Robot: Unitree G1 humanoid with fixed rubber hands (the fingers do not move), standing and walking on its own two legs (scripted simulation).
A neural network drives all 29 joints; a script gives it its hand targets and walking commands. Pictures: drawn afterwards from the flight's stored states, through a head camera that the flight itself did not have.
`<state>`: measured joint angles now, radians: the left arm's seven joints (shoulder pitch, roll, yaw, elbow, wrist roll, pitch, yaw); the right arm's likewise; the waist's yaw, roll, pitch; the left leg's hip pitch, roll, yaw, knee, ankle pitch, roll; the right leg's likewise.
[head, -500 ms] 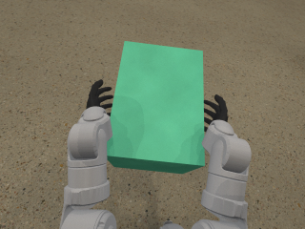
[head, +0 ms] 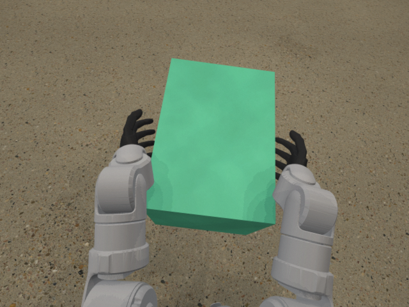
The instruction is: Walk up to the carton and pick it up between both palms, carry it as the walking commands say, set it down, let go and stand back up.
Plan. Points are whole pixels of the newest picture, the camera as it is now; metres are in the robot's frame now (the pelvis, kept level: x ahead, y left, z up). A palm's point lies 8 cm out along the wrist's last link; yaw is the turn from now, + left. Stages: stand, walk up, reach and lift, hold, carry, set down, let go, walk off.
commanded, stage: carry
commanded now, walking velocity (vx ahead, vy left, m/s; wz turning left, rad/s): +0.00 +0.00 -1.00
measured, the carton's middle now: (211, 152) +0.43 +0.01 +0.04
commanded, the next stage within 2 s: none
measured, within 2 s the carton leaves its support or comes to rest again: neither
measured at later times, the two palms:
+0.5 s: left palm (254, 137) +0.42 -0.07 +0.12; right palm (408, 211) +0.30 -0.31 +0.11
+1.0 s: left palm (263, 176) +0.34 -0.08 +0.11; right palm out of the picture +0.24 -0.34 +0.11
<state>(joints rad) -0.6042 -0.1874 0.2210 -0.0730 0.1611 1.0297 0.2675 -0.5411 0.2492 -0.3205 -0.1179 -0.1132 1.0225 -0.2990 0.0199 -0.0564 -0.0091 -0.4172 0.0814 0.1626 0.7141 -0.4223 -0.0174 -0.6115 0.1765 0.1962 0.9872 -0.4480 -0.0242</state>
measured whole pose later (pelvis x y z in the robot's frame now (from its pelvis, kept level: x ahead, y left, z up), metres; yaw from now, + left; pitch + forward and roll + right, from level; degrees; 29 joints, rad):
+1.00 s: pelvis -0.02 -0.10 +0.01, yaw -19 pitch +3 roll +0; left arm -0.50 -0.23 0.22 -0.05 0.16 1.07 0.26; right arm -0.45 0.22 -0.29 -0.12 -0.11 1.11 -0.29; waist 0.02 -0.02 -0.03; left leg -0.38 0.10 0.10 0.75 -0.49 -0.02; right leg -0.45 0.10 0.05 0.62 -0.22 -0.05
